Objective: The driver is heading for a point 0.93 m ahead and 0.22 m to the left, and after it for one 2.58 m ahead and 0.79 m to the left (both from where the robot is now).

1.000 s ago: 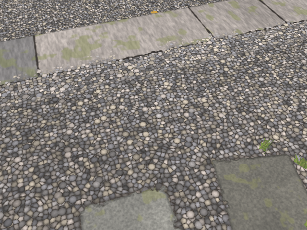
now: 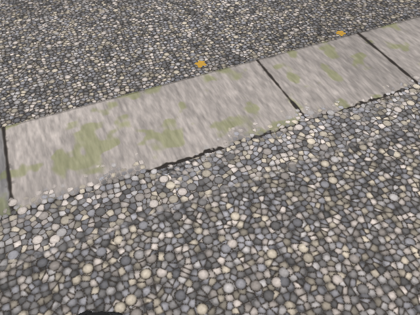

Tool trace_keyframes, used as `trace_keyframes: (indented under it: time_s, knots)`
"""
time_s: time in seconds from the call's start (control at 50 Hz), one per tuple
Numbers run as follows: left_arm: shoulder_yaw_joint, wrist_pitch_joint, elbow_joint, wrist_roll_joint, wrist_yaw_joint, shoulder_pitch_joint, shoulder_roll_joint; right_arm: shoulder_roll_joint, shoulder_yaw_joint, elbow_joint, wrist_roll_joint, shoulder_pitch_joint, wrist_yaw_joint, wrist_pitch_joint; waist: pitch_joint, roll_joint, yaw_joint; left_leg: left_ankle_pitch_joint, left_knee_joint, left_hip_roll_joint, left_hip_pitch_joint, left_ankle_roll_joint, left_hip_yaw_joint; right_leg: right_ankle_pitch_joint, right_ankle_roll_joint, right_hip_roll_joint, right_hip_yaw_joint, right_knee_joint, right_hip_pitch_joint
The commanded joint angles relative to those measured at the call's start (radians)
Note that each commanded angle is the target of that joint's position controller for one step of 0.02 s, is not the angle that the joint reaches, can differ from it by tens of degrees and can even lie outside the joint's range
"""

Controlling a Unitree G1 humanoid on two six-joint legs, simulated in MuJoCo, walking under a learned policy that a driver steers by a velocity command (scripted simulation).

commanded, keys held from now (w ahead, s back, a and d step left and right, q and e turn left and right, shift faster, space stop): w+shift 0.42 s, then q+shift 0.58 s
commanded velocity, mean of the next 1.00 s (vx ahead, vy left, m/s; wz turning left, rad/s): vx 0.63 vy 0.00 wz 0.36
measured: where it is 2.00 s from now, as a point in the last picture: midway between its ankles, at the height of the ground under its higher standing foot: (201, 219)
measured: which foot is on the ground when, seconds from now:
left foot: down 0.00-0.16, up 0.18-0.56, down 0.58-1.00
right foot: up 0.00-0.12, down 0.14-0.60, up 0.62-1.00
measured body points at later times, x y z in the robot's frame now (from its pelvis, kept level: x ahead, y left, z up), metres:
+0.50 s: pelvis +0.48 -0.01 -0.01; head +0.51 +0.00 +0.44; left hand +0.37 +0.23 -0.14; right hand +0.72 -0.21 -0.09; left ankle +0.73 +0.13 -0.68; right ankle +0.31 -0.07 -0.73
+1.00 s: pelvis +0.79 +0.02 +0.00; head +0.82 +0.05 +0.45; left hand +0.93 +0.34 -0.07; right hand +1.01 -0.23 -0.09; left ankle +0.77 +0.07 -0.73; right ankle +0.99 -0.06 -0.70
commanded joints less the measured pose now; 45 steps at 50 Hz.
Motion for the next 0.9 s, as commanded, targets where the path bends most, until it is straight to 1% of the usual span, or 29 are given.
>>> trace_keyframes:
  time_s: [0.02, 0.08, 0.1, 0.12, 0.14, 0.16, 0.18, 0.2, 0.22, 0.24, 0.28, 0.32, 0.38, 0.44, 0.48, 0.5, 0.54, 0.56, 0.58, 0.6, 0.62, 0.64, 0.66, 0.68, 0.7, 0.72, 0.78, 0.84, 0.9]
  knots:
    - [-0.007, -0.01, -0.078, -0.013, -0.002, -0.133, 0.035, -0.139, -0.011, -0.052, 0.008, -0.004, -0.013, -0.025, 0.167, 0.028, 0.027, 0.668, -0.169, 0.252, -0.189, 0.065, -0.068, 0.094, -0.026, 0.073, -0.079, -0.181, 0.209]
    - [0.008, -0.012, -0.074, -0.009, 0.018, -0.079, 0.089, -0.2, -0.016, -0.041, -0.017, 0.008, -0.033, -0.008, 0.052, 0.119, 0.077, 1.26, 0.052, 0.29, 0.052, 0.035, -0.041, -0.073, -0.063, 0.185, -0.113, -0.234, 0.305]
    - [0.022, -0.013, -0.048, -0.01, 0.028, 0.035, 0.122, -0.225, -0.022, -0.034, -0.031, 0.003, -0.044, 0.007, -0.02, 0.146, 0.137, 1.373, 0.217, 0.308, 0.082, 0.031, -0.042, -0.144, -0.078, 0.213, -0.099, -0.236, 0.415]
    - [0.04, -0.012, 0.008, -0.012, 0.044, 0.221, 0.16, -0.247, -0.03, -0.037, -0.044, -0.027, -0.052, 0.023, -0.113, 0.165, 0.222, 1.373, 0.445, 0.317, 0.059, 0.035, -0.036, -0.21, -0.096, 0.223, -0.077, -0.246, 0.59]
    - [0.062, -0.009, 0.066, 0.0, 0.061, 0.419, 0.2, -0.247, -0.033, -0.051, -0.045, -0.081, -0.054, 0.031, -0.196, 0.148, 0.32, 1.184, 0.729, 0.291, -0.086, 0.042, -0.021, -0.259, -0.123, 0.164, -0.023, -0.275, 0.826]
    - [0.085, -0.004, 0.091, 0.02, 0.076, 0.56, 0.282, -0.145, -0.014, -0.086, -0.048, -0.096, -0.041, 0.021, -0.295, -0.007, 0.323, 0.518, 1.111, 0.186, -0.345, 0.065, -0.03, -0.51, -0.14, -0.076, 0.236, -0.206, 1.057]
    - [0.094, -0.005, 0.092, 0.033, 0.059, 0.491, 0.291, -0.04, 0.005, -0.117, 0.035, 0.049, -0.012, 0.002, -0.404, -0.308, 0.163, -0.166, 1.425, 0.015, -0.765, 0.029, -0.16, -0.735, -0.294, -0.282, 0.876, -0.436, 1.296]
    - [0.088, -0.008, 0.084, 0.015, 0.044, 0.39, 0.208, -0.14, -0.008, -0.138, 0.021, -0.098, -0.026, -0.001, -0.247, -0.091, 0.174, -0.048, 1.396, 0.111, -0.884, 0.067, -0.192, -0.75, -0.241, -0.215, 0.797, -0.523, 1.182]
    - [0.073, -0.019, 0.092, 0.007, 0.039, 0.336, 0.147, -0.15, -0.012, -0.167, 0.015, -0.206, -0.023, -0.004, -0.121, 0.0, 0.159, 0.039, 1.328, 0.146, -0.881, 0.069, -0.178, -0.616, -0.215, -0.186, 0.629, -0.542, 1.014]
    - [0.061, -0.027, 0.108, 0.016, 0.035, 0.309, 0.098, -0.123, -0.006, -0.174, 0.004, -0.232, -0.019, -0.001, -0.046, 0.088, 0.113, 0.059, 1.268, 0.178, -0.835, 0.065, -0.18, -0.507, -0.19, -0.15, 0.525, -0.571, 0.865]
    - [0.042, -0.042, 0.141, 0.007, 0.047, 0.313, 0.059, -0.068, 0.008, -0.184, -0.035, -0.22, 0.006, 0.031, 0.011, 0.056, 0.037, 0.059, 1.183, 0.222, -0.753, 0.038, -0.184, -0.473, -0.143, -0.078, 0.384, -0.619, 0.67]
    - [0.041, -0.06, 0.165, -0.016, 0.05, 0.345, 0.076, -0.053, 0.015, -0.215, -0.047, -0.276, 0.023, 0.051, 0.077, 0.02, 0.018, 0.071, 1.114, 0.257, -0.807, 0.006, -0.154, -0.426, -0.134, -0.049, 0.306, -0.676, 0.603]
    - [0.039, -0.074, 0.171, -0.024, 0.038, 0.398, 0.099, -0.081, 0.024, -0.298, -0.048, -0.481, 0.033, 0.052, 0.154, 0.024, 0.053, 0.242, 0.881, 0.265, -0.86, -0.018, -0.058, -0.157, -0.119, 0.024, 0.159, -0.737, 0.558]
    - [0.038, -0.088, 0.181, -0.04, 0.04, 0.437, 0.123, -0.061, 0.045, -0.333, -0.029, -0.597, 0.047, 0.037, 0.177, 0.027, 0.083, 0.485, 0.546, 0.205, -0.668, 0.0, 0.034, 0.16, -0.08, 0.043, 0.056, -0.783, 0.531]
    - [0.034, -0.092, 0.2, -0.041, 0.047, 0.486, 0.148, -0.059, 0.05, -0.317, -0.02, -0.595, 0.044, 0.028, 0.155, 0.014, 0.099, 0.572, 0.443, 0.148, -0.64, 0.023, 0.073, 0.462, -0.039, 0.023, -0.009, -0.738, 0.683]
    - [0.032, -0.089, 0.208, -0.039, 0.056, 0.502, 0.158, -0.074, 0.049, -0.308, -0.031, -0.574, 0.04, 0.02, 0.138, -0.013, 0.095, 0.559, 0.403, 0.112, -0.62, 0.037, 0.088, 0.606, -0.02, 0.008, -0.029, -0.679, 0.76]
    - [0.035, -0.068, 0.208, -0.021, 0.082, 0.494, 0.182, -0.124, 0.029, -0.255, -0.044, -0.433, 0.029, 0.01, 0.016, -0.08, 0.034, 0.496, 0.388, 0.015, -0.463, 0.056, 0.103, 0.785, 0.028, 0.0, -0.066, -0.454, 0.856]
    - [0.046, -0.034, 0.18, -0.023, 0.097, 0.457, 0.25, -0.228, -0.029, -0.279, 0.05, -0.39, 0.033, -0.005, -0.135, -0.148, -0.049, 0.54, 0.421, 0.015, -0.322, 0.064, 0.016, 0.886, 0.073, -0.018, -0.02, -0.252, 0.892]
    - [0.054, -0.013, 0.132, -0.008, 0.104, 0.308, 0.272, -0.275, -0.048, -0.225, 0.056, -0.191, 0.032, -0.001, -0.21, -0.153, -0.18, 0.626, 0.316, 0.058, -0.194, 0.083, -0.041, 0.809, 0.117, 0.017, -0.054, 0.03, 0.865]
    - [0.033, -0.016, 0.08, 0.027, 0.097, 0.28, 0.187, -0.315, -0.05, -0.184, 0.035, -0.088, 0.015, 0.016, -0.269, 0.035, -0.144, 0.883, 0.379, 0.185, 0.057, 0.077, -0.189, 0.018, 0.14, 0.139, -0.043, 0.378, 0.625]
    - [-0.014, -0.036, 0.058, 0.012, 0.074, 0.494, 0.015, -0.356, -0.048, -0.234, -0.043, -0.147, 0.024, 0.007, -0.451, 0.336, 0.012, 1.239, 0.487, 0.455, 0.466, 0.345, -0.668, -0.77, 0.21, 0.27, 0.134, 0.836, 0.161]
    - [-0.005, -0.061, 0.052, -0.017, 0.06, 0.481, 0.114, -0.33, -0.062, -0.259, -0.052, -0.188, 0.022, 0.022, -0.595, 0.132, -0.041, 1.101, 0.367, 0.465, 0.444, 0.376, -0.749, -0.695, 0.164, 0.229, 0.264, 0.904, 0.135]
    - [0.008, -0.07, 0.001, -0.038, 0.062, 0.377, 0.168, -0.294, -0.061, -0.307, -0.024, -0.282, 0.018, 0.031, -0.449, 0.051, -0.017, 0.904, 0.315, 0.409, 0.281, 0.34, -0.658, -0.628, 0.127, 0.178, 0.255, 0.816, 0.111]
    - [0.018, -0.067, -0.022, -0.029, 0.074, 0.295, 0.183, -0.256, -0.053, -0.315, 0.015, -0.364, 0.016, 0.04, -0.26, -0.085, 0.041, 0.749, 0.236, 0.329, 0.034, 0.292, -0.578, -0.596, 0.121, 0.147, 0.209, 0.725, 0.112]
    - [0.026, -0.056, -0.04, -0.017, 0.084, 0.266, 0.19, -0.229, -0.043, -0.329, 0.022, -0.385, 0.013, 0.041, -0.164, -0.1, 0.068, 0.772, 0.2, 0.307, -0.137, 0.282, -0.55, -0.576, 0.13, 0.134, 0.199, 0.677, 0.131]
    - [0.031, -0.039, -0.062, -0.011, 0.086, 0.27, 0.186, -0.229, -0.044, -0.336, 0.013, -0.389, 0.009, 0.046, -0.124, -0.079, 0.103, 0.8, 0.172, 0.281, -0.247, 0.28, -0.523, -0.569, 0.14, 0.12, 0.203, 0.626, 0.175]
    - [0.029, -0.011, -0.115, -0.004, 0.107, 0.236, 0.148, -0.242, -0.053, -0.355, 0.011, -0.393, -0.005, 0.06, -0.089, -0.018, 0.131, 0.861, 0.18, 0.178, -0.466, 0.236, -0.418, -0.509, 0.165, 0.121, 0.171, 0.361, 0.255]
    - [0.024, 0.008, -0.168, -0.01, 0.123, 0.138, 0.134, -0.281, -0.072, -0.371, 0.028, -0.359, -0.043, 0.103, -0.176, 0.052, 0.107, 0.861, 0.246, 0.122, -0.464, 0.153, -0.415, -0.334, 0.188, 0.189, 0.162, 0.127, 0.297]
    - [0.024, 0.018, -0.216, -0.023, 0.12, 0.019, 0.145, -0.281, -0.079, -0.39, 0.046, -0.333, -0.078, 0.145, -0.199, 0.105, 0.069, 0.652, 0.282, 0.097, -0.406, 0.052, -0.482, -0.224, 0.188, 0.227, 0.195, -0.025, 0.283]
Velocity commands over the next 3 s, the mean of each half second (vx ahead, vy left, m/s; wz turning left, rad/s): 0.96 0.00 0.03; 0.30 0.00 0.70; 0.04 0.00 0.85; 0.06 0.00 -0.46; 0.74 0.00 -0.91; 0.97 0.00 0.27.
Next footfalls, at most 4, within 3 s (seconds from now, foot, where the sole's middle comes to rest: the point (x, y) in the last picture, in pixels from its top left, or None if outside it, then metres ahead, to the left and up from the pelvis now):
0.14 right None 0.35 -0.08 -0.77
0.58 left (183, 226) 0.81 0.08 -0.77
1.06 right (203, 178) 1.02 -0.01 -0.77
1.52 left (164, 233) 0.79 0.14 -0.77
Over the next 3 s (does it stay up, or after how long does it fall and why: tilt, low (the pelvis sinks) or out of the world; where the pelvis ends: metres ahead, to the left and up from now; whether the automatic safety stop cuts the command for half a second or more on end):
stays up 1.58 0.02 -0.01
